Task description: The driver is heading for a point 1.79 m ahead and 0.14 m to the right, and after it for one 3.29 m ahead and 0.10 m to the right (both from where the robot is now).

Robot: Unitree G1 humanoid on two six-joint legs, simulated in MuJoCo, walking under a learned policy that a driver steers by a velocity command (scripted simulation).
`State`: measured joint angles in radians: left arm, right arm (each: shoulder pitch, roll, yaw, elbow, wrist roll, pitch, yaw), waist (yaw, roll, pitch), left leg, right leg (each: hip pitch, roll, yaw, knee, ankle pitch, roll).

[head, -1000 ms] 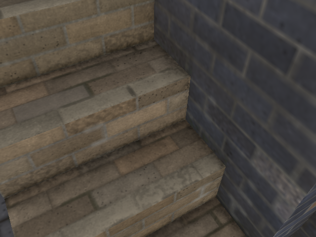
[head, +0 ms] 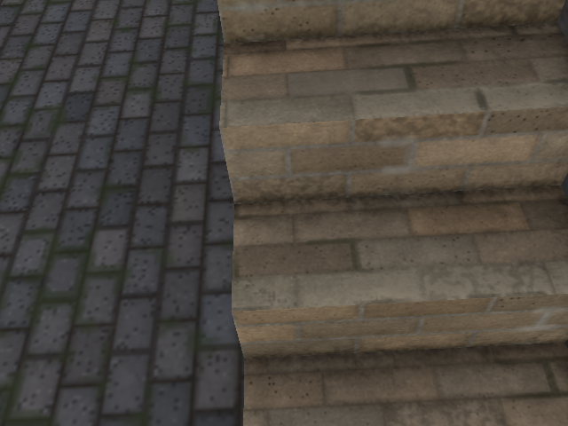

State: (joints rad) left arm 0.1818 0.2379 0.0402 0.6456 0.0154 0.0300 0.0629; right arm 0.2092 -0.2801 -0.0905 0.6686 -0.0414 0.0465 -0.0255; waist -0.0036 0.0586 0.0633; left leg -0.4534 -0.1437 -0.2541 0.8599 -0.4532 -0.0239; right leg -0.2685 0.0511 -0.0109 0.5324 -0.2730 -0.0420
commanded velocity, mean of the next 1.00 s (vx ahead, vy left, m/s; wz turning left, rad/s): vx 0.27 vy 0.00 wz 0.26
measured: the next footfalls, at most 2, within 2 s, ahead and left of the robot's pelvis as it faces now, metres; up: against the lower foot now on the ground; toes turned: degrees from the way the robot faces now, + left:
left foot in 0.38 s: -0.07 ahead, +0.09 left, +0.00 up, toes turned +10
right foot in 0.80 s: +0.11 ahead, -0.06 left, +0.00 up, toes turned +10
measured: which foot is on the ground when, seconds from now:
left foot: up 0.00-0.36, down 0.38-0.78, up 0.80-1.00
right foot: down 0.00-0.38, up 0.40-0.78, down 0.80-1.00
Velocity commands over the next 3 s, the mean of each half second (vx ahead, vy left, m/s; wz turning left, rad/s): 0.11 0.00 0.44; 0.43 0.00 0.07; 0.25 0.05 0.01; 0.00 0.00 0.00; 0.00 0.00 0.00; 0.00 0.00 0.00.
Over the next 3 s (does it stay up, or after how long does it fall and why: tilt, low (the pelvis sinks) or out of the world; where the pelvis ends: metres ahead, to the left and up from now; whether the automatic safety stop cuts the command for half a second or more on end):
stays up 0.05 0.06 0.01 its command is cut before an obstacle after 1.2 s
